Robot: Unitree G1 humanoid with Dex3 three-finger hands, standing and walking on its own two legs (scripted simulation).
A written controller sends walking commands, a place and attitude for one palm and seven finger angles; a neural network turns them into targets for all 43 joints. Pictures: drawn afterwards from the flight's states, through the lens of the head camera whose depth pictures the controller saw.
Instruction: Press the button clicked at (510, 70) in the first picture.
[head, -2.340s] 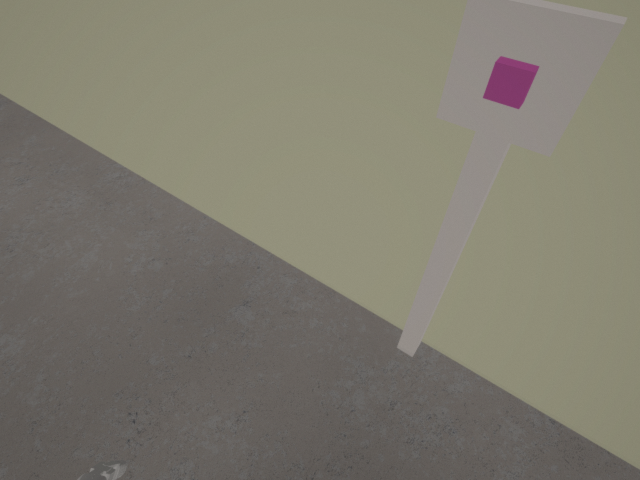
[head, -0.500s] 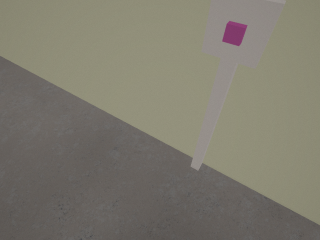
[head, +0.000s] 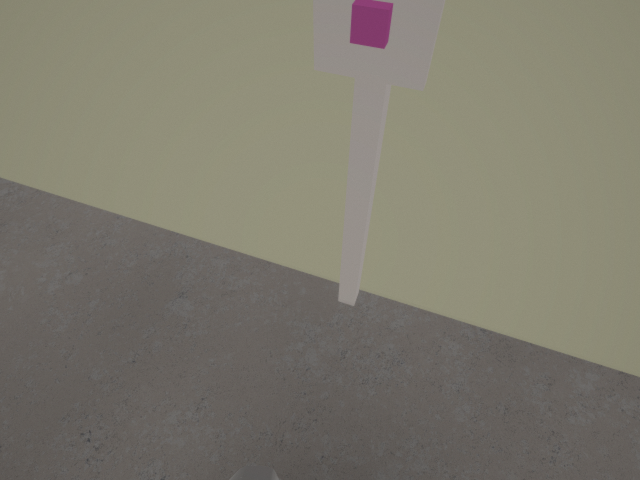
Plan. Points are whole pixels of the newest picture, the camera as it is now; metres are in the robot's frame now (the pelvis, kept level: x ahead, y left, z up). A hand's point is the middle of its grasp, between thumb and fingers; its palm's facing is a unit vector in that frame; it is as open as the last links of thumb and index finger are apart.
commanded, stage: turn to face it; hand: left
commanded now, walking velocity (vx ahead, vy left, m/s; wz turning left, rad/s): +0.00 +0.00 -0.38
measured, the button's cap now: (371, 22) +0.72 +0.00 +0.20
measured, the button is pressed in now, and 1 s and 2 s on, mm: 0 0 0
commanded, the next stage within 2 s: take the last steps up to it in 0.28 s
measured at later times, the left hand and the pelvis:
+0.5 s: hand out of the picture +0.10 +0.22 -0.17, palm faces -0.22 -0.95 -0.21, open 7.4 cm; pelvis -0.02 +0.04 +0.00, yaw -13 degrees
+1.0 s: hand out of the picture +0.07 +0.20 -0.20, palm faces -0.22 -0.97 -0.12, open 7.4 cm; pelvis +0.10 +0.02 -0.02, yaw -16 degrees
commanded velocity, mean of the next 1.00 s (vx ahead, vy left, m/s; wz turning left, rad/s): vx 0.16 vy -0.04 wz -0.15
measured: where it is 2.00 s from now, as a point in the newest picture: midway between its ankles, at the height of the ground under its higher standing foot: outside the picture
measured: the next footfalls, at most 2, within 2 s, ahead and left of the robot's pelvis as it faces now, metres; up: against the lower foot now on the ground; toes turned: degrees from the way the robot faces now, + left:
left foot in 0.12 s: +0.02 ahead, +0.15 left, +0.00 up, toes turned -3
right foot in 0.56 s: -0.03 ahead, -0.09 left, +0.00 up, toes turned -17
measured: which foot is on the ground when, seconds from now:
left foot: up 0.00-0.10, down 0.12-0.56, up 0.58-0.92, down 0.94-1.00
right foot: down 0.00-0.12, up 0.14-0.54, down 0.56-0.94, up 0.96-1.00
